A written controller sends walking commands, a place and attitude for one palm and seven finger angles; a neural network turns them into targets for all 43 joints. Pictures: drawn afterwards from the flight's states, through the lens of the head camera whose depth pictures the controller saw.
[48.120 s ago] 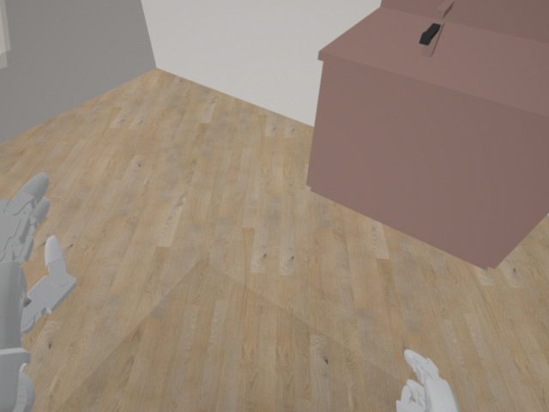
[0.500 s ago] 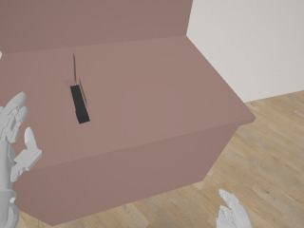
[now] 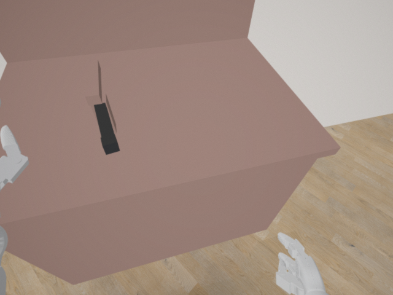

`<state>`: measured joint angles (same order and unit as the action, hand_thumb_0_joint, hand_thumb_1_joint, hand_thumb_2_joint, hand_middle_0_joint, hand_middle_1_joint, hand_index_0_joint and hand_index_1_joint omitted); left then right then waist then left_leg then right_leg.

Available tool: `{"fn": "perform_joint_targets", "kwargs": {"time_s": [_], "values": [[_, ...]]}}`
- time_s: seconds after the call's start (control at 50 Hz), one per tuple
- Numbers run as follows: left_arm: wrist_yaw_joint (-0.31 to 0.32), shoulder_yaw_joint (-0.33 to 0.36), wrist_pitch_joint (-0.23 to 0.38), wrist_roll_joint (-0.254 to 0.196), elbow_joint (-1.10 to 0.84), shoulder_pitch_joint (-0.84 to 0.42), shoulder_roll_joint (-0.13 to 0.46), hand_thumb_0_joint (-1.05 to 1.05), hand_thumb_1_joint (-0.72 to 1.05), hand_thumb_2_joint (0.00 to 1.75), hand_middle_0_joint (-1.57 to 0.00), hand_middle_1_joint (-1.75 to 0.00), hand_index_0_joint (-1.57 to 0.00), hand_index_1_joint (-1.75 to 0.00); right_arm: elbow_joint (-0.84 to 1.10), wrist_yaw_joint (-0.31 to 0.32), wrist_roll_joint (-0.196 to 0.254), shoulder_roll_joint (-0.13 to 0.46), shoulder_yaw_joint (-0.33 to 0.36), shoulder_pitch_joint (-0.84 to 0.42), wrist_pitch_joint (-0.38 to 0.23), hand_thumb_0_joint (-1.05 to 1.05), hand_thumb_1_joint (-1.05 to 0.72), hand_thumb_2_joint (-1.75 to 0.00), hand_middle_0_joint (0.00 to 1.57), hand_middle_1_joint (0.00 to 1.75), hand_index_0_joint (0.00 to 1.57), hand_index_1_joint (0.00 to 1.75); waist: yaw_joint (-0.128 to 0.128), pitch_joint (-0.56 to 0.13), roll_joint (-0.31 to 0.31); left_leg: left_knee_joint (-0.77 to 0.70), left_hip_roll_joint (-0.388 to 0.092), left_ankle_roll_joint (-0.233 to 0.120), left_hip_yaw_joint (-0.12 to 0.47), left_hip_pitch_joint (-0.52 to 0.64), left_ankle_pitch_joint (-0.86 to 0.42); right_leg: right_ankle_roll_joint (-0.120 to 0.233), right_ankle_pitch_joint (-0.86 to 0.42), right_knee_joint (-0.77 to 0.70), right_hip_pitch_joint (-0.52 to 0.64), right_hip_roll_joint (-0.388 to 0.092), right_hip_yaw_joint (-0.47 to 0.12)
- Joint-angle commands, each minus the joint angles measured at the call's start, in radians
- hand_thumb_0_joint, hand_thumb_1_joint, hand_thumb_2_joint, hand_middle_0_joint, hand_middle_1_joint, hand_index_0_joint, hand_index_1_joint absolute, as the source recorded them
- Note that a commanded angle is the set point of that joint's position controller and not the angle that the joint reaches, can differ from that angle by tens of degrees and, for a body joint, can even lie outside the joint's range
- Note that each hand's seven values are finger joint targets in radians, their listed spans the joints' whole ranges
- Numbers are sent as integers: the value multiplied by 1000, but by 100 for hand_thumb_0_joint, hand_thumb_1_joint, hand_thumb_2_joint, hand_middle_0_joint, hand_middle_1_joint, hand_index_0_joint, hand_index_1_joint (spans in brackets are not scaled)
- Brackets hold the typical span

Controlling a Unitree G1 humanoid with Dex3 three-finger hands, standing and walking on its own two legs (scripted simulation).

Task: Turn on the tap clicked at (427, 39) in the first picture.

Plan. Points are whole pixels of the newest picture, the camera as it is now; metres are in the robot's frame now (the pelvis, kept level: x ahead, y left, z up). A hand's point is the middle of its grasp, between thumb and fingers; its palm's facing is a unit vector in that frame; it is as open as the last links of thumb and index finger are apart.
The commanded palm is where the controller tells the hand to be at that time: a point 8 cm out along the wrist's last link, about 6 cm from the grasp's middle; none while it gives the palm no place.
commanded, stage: look again from close up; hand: left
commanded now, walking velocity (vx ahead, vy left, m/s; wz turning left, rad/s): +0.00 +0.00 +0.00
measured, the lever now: (110, 144) +0.36 +0.22 +0.10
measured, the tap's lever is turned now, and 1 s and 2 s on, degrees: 8 8 8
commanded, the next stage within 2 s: come to a stop and stand still in 0.06 s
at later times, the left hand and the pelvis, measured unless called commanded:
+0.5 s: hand (50, 187) +0.21 +0.24 +0.18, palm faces +0.37 -0.85 -0.37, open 7.4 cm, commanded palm +0.15 +0.27 +0.18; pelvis -0.02 +0.00 +0.00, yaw -1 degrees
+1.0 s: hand (51, 188) +0.22 +0.25 +0.16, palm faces +0.38 -0.86 -0.33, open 7.4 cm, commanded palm +0.16 +0.28 +0.18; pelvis +0.00 +0.00 +0.00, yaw +0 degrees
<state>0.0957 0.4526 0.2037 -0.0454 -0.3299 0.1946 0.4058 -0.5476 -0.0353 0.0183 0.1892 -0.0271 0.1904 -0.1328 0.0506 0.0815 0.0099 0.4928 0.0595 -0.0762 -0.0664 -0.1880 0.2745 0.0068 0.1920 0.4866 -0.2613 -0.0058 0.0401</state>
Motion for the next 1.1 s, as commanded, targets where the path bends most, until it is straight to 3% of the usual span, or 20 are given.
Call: {"fn": "perform_joint_targets", "kwargs": {"time_s": [0.0, 0.04, 0.06, 0.14, 0.26, 0.28, 0.3, 0.32, 0.34, 0.36, 0.38, 0.44, 0.48, 0.52, 0.56, 0.6, 0.72, 0.86, 1.0, 1.08], "values": [[-3, -17, 65, -2, -276, 167, 103, 0, 90, 90, -20, -30, -20, -30, 172, 11, 10, 142, 65, -65, -51, 0, -90, -90, 20, 30, 20, 30, -10, -198, 64, -96, -156, 88, 122, -78, -252, 27, -183, -51, 195, -62, -76], [8, 50, 74, -8, -268, 153, 150, 0, 90, 90, -20, -30, -20, -30, 168, 37, 3, 139, 62, -74, -47, 0, -90, -90, 20, 30, 20, 30, -16, -182, 88, -108, -135, 76, 119, -82, -109, 34, -112, -91, 157, -78, -121], [18, 111, 78, -8, -292, 131, 212, 0, 90, 90, -20, -30, -20, -30, 164, 48, 3, 141, 58, -84, -43, 0, -90, -90, 20, 30, 20, 30, -18, -171, 32, -119, -130, 73, 117, -80, -91, 37, -94, -90, 143, -77, -122], [10, 66, 95, -10, -293, 71, 165, 0, 90, 90, -20, -30, -20, -30, 165, 73, -1, 123, 47, -80, -49, 0, -90, -90, 20, 30, 20, 30, -21, -156, -88, -137, -128, 49, 119, -103, -4, 33, -24, -114, 146, -76, -137], [10, -29, 95, 2, -315, 65, 92, 0, 90, 90, -20, -30, -20, -30, 146, 71, -1, 135, 49, -75, -83, 0, -90, -90, 20, 30, 20, 30, -22, -158, -66, -124, -119, 49, 111, -30, -29, 33, -10, -148, 102, -74, -145], [19, 527, 200, 167, -587, -927, 914, 0, 90, 90, -20, -30, -20, -30, 84, 63, -73, 176, 34, 78, -121, 0, -90, -90, 20, 30, 20, 30, -27, -1, 12, -52, -124, 35, 76, -190, -133, -50, -157, -176, 27, -33, -114], [-30, 129, 146, 51, 63, -290, 245, 0, 90, 90, -20, -30, -20, -30, 48, 61, -20, 59, 5, -43, -105, 0, -90, -90, 20, 30, 20, 30, -25, -225, -23, -93, -99, 36, 134, -43, -190, 53, -101, -104, 62, -111, -112], [-42, -12, 132, 14, 15, -30, 78, 0, 90, 90, -20, -30, -20, -30, 110, 59, -7, 124, 62, -2, -120, 0, -90, -90, 20, 30, 20, 30, 6, -191, -126, -87, -116, 60, 105, 25, -219, 46, -169, -113, 95, -89, -215], [-40, -51, 141, -7, -115, 24, 69, 0, 90, 90, -20, -30, -20, -30, 112, 46, -2, 139, 67, 16, -113, 0, -90, -90, 20, 30, 20, 30, -13, -210, -187, -118, -128, 64, 118, -16, -187, 35, -141, -81, 148, -94, -173], [-40, -114, 135, -23, -126, 140, -22, 0, 90, 90, -20, -30, -20, -30, 117, 31, 12, 125, 65, -17, -110, 0, -90, -90, 20, 30, 20, 30, -13, -218, -239, -139, -147, 73, 120, 4, -248, 42, -144, -28, 154, -73, -115], [-27, -90, 130, -17, -205, 158, 34, 0, 90, 90, -20, -30, -20, -30, 133, 24, 7, 145, 70, -16, -101, 0, -90, -90, 20, 30, 20, 30, -6, -203, -216, -153, -171, 63, 137, -63, -222, 31, -116, -6, 177, -66, -101], [1, -4, 122, -17, -223, 212, 115, 0, 90, 90, -20, -30, -20, -30, 140, 32, 8, 143, 67, -33, -87, 0, -90, -90, 20, 30, 20, 30, 0, -154, 38, -188, -173, 44, 161, -197, -6, 14, -21, -24, 211, -60, -94], [12, 52, 121, -21, -245, 177, 158, 0, 90, 90, -20, -30, -20, -30, 147, 51, 10, 140, 61, -54, -83, 0, -90, -90, 20, 30, 20, 30, -9, -142, 65, -196, -163, 39, 167, -210, 74, 9, 28, -41, 196, -61, -84], [12, 65, 125, -22, -251, 119, 169, 0, 90, 90, -20, -30, -20, -30, 150, 68, 8, 135, 57, -59, -88, 0, -90, -90, 20, 30, 20, 30, -14, -112, 62, -187, -146, 32, 165, -196, 141, 11, 100, -90, 142, -68, -120], [14, 78, 134, -14, -317, 35, 204, 0, 90, 90, -20, -30, -20, -30, 145, 79, 3, 135, 52, -72, -96, 0, -90, -90, 20, 30, 20, 30, -18, -103, -14, -176, -133, 30, 160, -148, 145, 18, 127, -123, 95, -71, -141], [12, 29, 132, -8, -290, 13, 150, 0, 90, 90, -20, -30, -20, -30, 134, 81, 0, 127, 48, -58, -108, 0, -90, -90, 20, 30, 20, 30, -18, -114, -62, -173, -130, 28, 156, -132, 150, 21, 136, -131, 102, -73, -149], [19, -50, 122, 11, -283, 11, 75, 0, 90, 90, -20, -30, -20, -30, 108, 69, -4, 135, 50, -44, -128, 0, -90, -90, 20, 30, 20, 30, -17, -137, -62, -181, -132, 45, 152, -98, 35, 19, 26, -110, 148, -53, -121], [23, 9, 103, 6, -292, 115, 113, 0, 90, 90, -20, -30, -20, -30, 123, 61, -4, 133, 54, -62, -96, 0, -90, -90, 20, 30, 20, 30, -20, -154, -43, -147, -123, 80, 132, -78, -161, 20, -162, -100, 198, -51, -90], [19, 0, 99, -2, -357, 114, 106, 0, 90, 90, -20, -30, -20, -30, 142, 66, -5, 132, 53, -67, -75, 0, -90, -90, 20, 30, 20, 30, -20, -170, -95, -156, -133, 94, 133, -65, -220, 17, -197, -74, 225, -41, -69], [22, -4, 89, 0, -339, 131, 97, 0, 90, 90, -20, -30, -20, -30, 138, 68, -6, 133, 54, -64, -69, 0, -90, -90, 20, 30, 20, 30, -23, -182, -63, -142, -135, 97, 131, -47, -253, 14, -228, -79, 232, -43, -60]]}}
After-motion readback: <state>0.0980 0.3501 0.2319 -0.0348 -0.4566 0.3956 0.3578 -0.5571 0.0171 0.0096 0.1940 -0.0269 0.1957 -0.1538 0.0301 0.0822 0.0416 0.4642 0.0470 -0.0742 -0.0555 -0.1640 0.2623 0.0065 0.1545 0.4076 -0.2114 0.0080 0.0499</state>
